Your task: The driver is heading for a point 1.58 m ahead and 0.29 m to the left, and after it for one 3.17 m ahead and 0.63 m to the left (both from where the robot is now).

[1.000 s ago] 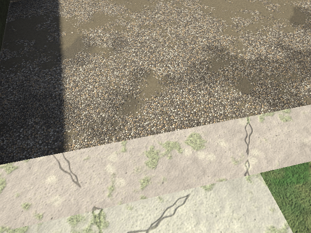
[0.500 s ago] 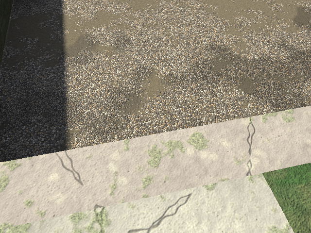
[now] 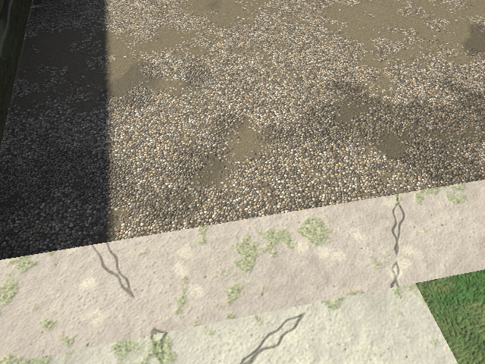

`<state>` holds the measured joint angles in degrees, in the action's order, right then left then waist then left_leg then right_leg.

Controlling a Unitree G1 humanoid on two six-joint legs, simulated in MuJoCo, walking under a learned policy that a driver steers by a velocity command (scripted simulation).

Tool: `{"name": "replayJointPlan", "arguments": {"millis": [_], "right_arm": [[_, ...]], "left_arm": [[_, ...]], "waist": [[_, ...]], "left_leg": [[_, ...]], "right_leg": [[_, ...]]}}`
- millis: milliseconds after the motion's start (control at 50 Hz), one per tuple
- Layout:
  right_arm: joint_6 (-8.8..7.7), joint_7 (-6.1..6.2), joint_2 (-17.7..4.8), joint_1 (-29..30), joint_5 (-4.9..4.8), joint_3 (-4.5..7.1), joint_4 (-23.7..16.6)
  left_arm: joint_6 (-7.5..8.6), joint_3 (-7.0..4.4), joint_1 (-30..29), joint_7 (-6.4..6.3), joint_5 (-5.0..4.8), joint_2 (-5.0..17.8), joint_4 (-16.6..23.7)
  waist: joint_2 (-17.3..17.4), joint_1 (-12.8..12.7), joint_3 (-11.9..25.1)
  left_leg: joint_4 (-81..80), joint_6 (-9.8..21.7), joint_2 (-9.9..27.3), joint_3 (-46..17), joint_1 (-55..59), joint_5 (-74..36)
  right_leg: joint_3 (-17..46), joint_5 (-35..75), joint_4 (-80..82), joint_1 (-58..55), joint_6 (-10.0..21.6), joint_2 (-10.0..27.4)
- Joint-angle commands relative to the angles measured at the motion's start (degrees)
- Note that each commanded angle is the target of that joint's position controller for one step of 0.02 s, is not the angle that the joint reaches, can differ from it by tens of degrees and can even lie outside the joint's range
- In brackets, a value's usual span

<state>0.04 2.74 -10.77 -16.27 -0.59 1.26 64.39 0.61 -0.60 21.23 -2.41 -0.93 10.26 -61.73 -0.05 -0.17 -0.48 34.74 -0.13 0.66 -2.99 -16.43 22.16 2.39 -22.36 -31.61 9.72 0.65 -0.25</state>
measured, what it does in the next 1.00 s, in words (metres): walks ahead: right foot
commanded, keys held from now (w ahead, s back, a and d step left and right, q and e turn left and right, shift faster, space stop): w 1.00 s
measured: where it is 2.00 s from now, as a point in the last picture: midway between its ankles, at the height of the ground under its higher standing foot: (247, 306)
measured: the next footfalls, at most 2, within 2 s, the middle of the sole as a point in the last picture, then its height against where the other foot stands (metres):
right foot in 0.58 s outside the picture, level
left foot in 1.10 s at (219, 304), level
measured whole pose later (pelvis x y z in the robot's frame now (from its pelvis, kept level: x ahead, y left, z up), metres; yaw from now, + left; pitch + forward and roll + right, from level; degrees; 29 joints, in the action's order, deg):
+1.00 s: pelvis +0.46 -0.02 +0.01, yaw +0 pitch +1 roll -2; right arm -3.6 0.2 -12.2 -5.2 -0.6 3.1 50.7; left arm 4.2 -1.7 25.4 -0.6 -0.1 10.8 -60.1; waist 1.7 -3.8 -0.6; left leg 38.7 2.4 5.6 -0.7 -38.3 -4.7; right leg -3.4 -17.5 -18.3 1.6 3.1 -3.9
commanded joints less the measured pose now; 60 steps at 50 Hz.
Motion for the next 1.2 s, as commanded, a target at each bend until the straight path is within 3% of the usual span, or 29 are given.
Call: {"name": "replayJointPlan", "arguments": {"millis": [20, 60, 100, 120, 140, 160, 180, 200, 260, 360, 420, 500, 560, 580, 600, 620, 640, 660, 720, 880, 1000, 1040, 1080, 1100, 1120, 1140, 1160, 1180, 1200], "right_arm": [[-2.85, -0.93, -2.4, 1.7, -0.36, 0.25, -3.5], [-4.59, -1.96, -2.3, 1.0, -1.04, 0.28, -4.1], [-5.44, -2.34, -2.4, -7.3, -1.37, 0.75, -1.4], [-5.59, -2.36, -5.2, -13.6, -0.8, 1.77, 0.7], [-5.88, -2.69, -12.4, -22.0, -0.94, 3.73, 1.8], [-6.7, -3.4, -13.6, -23.8, 0.16, 3.42, 1.6], [-7.32, -3.38, -9.7, -17.3, 0.32, 2.19, -0.2], [-7.52, -3.52, -7.4, -13.3, 0.12, 1.55, -1.9], [-6.43, -3.59, -4.1, -11.9, 0.32, 0.18, -2.9], [-5.01, -1.67, -7.7, -14.4, 0.89, 0.39, -3.8], [-5.02, -1.41, -9.5, -15.7, 0.53, 1.0, -4.1], [-4.7, -1.44, -9.9, -14.8, -0.5, 1.77, -4.0], [-3.72, -1.59, -10.1, -11.8, 0.45, 1.82, -5.1], [-3.96, -1.78, -8.1, -11.7, 1.0, 0.93, -6.5], [-5.52, -2.38, 1.1, -19.6, 0.2, -1.34, -6.9], [-7.38, -2.61, -5.3, -15.3, -1.74, 0.18, -7.0], [-8.09, -2.65, -8.4, -9.5, -3.05, 1.17, -9.3], [-8.4, -2.12, -8.7, -6.3, -2.84, 1.39, -10.3], [-6.2, -1.25, -6.3, -8.5, -1.05, 2.43, -9.6], [-4.8, -1.55, -4.2, 6.4, 0.44, 2.58, -14.8], [-3.95, -3.0, -3.0, 15.1, -0.42, 1.75, -17.7], [-3.87, -3.31, -3.9, 15.3, -0.54, 1.84, -19.1], [-4.11, -3.24, -6.3, 6.6, 0.87, 2.94, -16.9], [-4.51, -3.28, -9.8, -3.4, 1.58, 4.31, -13.6], [-4.45, -3.28, -14.1, -12.7, 2.6, 5.21, -12.3], [-3.63, -4.12, -13.1, -13.4, 0.75, 4.44, -11.2], [-2.52, -4.4, -9.8, -9.3, 0.1, 3.87, -12.6], [-1.94, -4.2, -6.4, -3.0, 0.31, 2.9, -14.0], [-2.08, -4.36, -3.3, 2.8, 1.05, 1.61, -14.6]], "left_arm": [[1.38, -2.77, 5.9, -0.07, -0.86, 11.4, 1.2], [1.97, -2.89, 2.8, 0.24, -0.91, 11.1, 2.6], [2.05, -2.41, -2.6, 0.75, -1.35, 9.6, 4.5], [2.47, -2.06, -4.4, 0.87, -1.13, 8.1, 5.6], [3.46, -1.32, -5.4, 0.71, -0.81, 5.0, 7.5], [4.73, -1.15, -5.3, 0.7, -1.47, 4.3, 8.8], [5.47, -1.48, -5.2, 1.21, -2.12, 5.8, 8.8], [5.99, -1.48, -5.0, 1.85, -1.99, 5.8, 8.2], [6.37, -3.15, -7.9, 2.6, -0.66, 8.4, 8.5], [5.43, -1.66, -19.1, 3.54, -0.43, 3.6, 12.9], [5.39, -1.29, -24.7, 4.12, -0.76, 4.5, 15.1], [5.6, -1.98, -25.3, 4.91, -0.84, 7.3, 16.6], [5.24, -5.23, -6.0, 4.57, -1.0, 12.7, 11.0], [4.67, -6.38, 4.0, 3.84, -0.58, 16.8, 9.0], [4.37, -6.71, 7.0, 4.25, 0.32, 20.4, 8.1], [4.48, -5.1, 4.0, 4.37, -0.1, 14.5, 8.1], [4.81, -4.22, -1.6, 4.29, -0.24, 11.7, 9.0], [5.18, -3.65, -6.9, 4.46, -0.01, 9.9, 10.5], [5.55, -2.46, -8.7, 4.86, 1.35, 5.8, 9.1], [5.08, -2.68, 0.9, 1.86, 1.83, 8.6, 5.4], [3.33, -2.79, 8.5, 1.34, 0.06, 8.7, 2.4], [2.59, -3.22, 9.4, 0.7, -0.33, 9.2, 1.7], [1.57, -3.45, 7.3, 0.52, -0.63, 9.6, 1.5], [1.43, -3.03, 6.7, 0.7, -0.96, 8.7, 1.4], [2.38, -1.86, 9.6, 0.87, 0.09, 5.1, 1.8], [3.35, -0.68, 17.1, 1.88, -0.12, 1.4, 0.4], [3.1, -2.2, 15.9, 2.05, -0.91, 5.4, 0.1], [1.94, -2.64, 8.8, 1.12, -1.72, 6.2, 2.2], [0.73, -2.65, 5.1, 0.02, -1.22, 4.7, 3.1]], "waist": [[-10.8, -1.7, -9.9], [-10.6, 0.2, -11.8], [-7.9, 4.8, -11.2], [-0.9, 6.6, -8.7], [15.0, 8.9, -4.6], [18.0, 7.8, -3.0], [9.5, 4.4, -6.9], [6.2, 3.1, -7.8], [5.0, 2.3, -6.5], [4.1, 3.8, -7.3], [5.9, 4.6, -8.4], [5.3, 1.7, -8.2], [6.8, -8.3, 5.3], [0.2, -11.3, 12.6], [-16.6, -5.9, 22.2], [-11.1, -6.9, 18.7], [-8.2, -5.4, 9.4], [-2.0, -3.5, 5.8], [-4.0, 1.5, 2.2], [-2.5, -0.4, -3.1], [-3.3, -3.1, -5.1], [-3.5, -2.1, -5.6], [-4.8, 2.3, -1.7], [-2.4, 6.0, 4.2], [5.7, 7.2, 14.5], [17.4, 4.8, 23.9], [12.5, 4.5, 21.0], [8.0, 3.2, 11.4], [1.7, 1.1, 5.4]], "left_leg": [[7.9, 1.4, -2.7, 6.6, -9.0, 3.1], [8.2, 3.6, -0.2, 5.0, -7.3, 3.0], [-6.3, 4.7, -1.6, 5.7, 7.1, 0.5], [-10.6, 5.1, 2.1, -1.9, 15.2, -1.3], [-21.0, 10.7, 13.3, -22.7, 23.1, 6.7], [-27.4, 16.3, 21.9, -42.0, 23.6, 10.3], [-26.3, 15.9, 22.3, -38.4, 20.9, 8.7], [-25.9, 13.9, 19.1, -29.7, 19.4, 5.6], [-26.9, 9.4, 12.3, -12.7, 19.1, -12.5], [-28.8, 10.3, 10.6, -4.7, 15.2, -22.2], [-30.5, 10.6, 10.7, -2.4, 11.5, -21.7], [-26.6, 9.0, 13.6, -1.0, 18.2, -32.4], [-2.9, 6.0, 10.1, 3.4, 15.9, -57.5], [15.8, 4.1, 6.7, 5.1, 2.9, -40.4], [36.9, 0.8, -4.9, 1.8, -16.0, 6.2], [44.2, 2.3, -3.0, -5.5, -22.0, 10.3], [46.0, 3.4, 0.0, -3.6, -26.3, 6.7], [43.2, 4.2, 3.3, -2.8, -23.7, 0.8], [36.5, 4.0, 7.0, -2.0, -15.4, -6.0], [11.9, 1.9, 7.0, 1.2, -23.1, -25.2], [2.5, 3.1, 3.2, 4.2, -19.6, -26.2], [0.1, 4.7, 2.9, 3.7, -19.9, -20.3], [-4.1, 6.9, -0.4, 6.7, -8.4, -20.3], [-4.7, 8.9, 0.8, 5.3, 5.3, -38.9], [-2.5, 15.5, 14.1, -8.9, 25.6, -59.2], [-8.3, 23.0, 24.2, -26.0, 34.6, -58.3], [-12.8, 20.7, 22.6, -25.6, 26.2, -39.0], [-15.2, 17.5, 20.1, -19.4, 16.7, -28.1], [-17.7, 15.2, 17.0, -13.6, 6.3, -24.6]], "right_leg": [[19.3, -27.5, 19.9, 7.1, 10.1, 13.2], [22.4, -24.1, 21.0, 10.4, 11.8, 16.1], [13.5, -16.0, 14.0, 16.1, 7.6, 10.2], [6.7, -6.0, 2.1, 20.1, 5.0, 5.3], [-3.4, -1.7, -18.3, 28.5, 1.4, -1.9], [0.9, -8.7, -32.2, 34.7, 1.8, -2.7], [3.8, -5.2, -39.5, 38.3, 3.1, 1.2], [3.6, 0.4, -40.7, 38.8, 4.3, 3.5], [0.2, 10.0, -32.4, 36.1, 4.1, 6.8], [-3.9, 17.4, -14.7, 33.4, 0.6, 5.4], [-5.9, 22.0, -6.1, 26.6, 0.5, 3.3], [-4.5, 21.0, -1.0, 23.6, 3.4, 2.7], [-7.2, 18.6, -1.0, -2.4, 7.1, -2.1], [5.8, 14.6, -0.1, -19.4, 11.0, 8.9], [35.7, 1.7, 9.6, -34.2, 20.8, 22.9], [41.7, -3.6, 16.2, -30.4, 19.0, 21.5], [32.9, -0.3, 16.7, -21.9, 16.3, 20.4], [25.3, 5.4, 17.6, -12.9, 14.5, 18.4], [12.4, 15.3, 21.0, 0.9, 12.9, 12.6], [2.9, 30.5, 21.5, 0.7, 12.0, 10.8], [1.6, 32.2, 15.5, -3.0, 11.5, 12.6], [3.2, 34.4, 12.8, -7.0, 10.8, 14.7], [0.8, 51.6, 1.7, -7.8, 8.4, 11.8], [-2.4, 51.0, -10.9, -3.5, 5.4, 6.8], [-4.0, 24.1, -34.3, 11.2, 1.4, -1.0], [3.9, -16.5, -48.5, 21.0, -0.4, -7.5], [8.8, -14.9, -51.5, 22.5, -0.2, -3.9], [4.8, -12.7, -50.4, 25.0, -0.7, -1.6], [3.3, -9.5, -45.5, 22.6, -1.3, 0.8]]}}
Keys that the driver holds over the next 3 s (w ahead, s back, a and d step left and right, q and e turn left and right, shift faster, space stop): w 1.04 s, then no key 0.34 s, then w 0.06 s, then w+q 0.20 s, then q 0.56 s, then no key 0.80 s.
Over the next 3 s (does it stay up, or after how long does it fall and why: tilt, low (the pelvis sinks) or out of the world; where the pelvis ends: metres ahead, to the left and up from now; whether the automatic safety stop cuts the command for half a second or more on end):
stays up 0.70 0.01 0.01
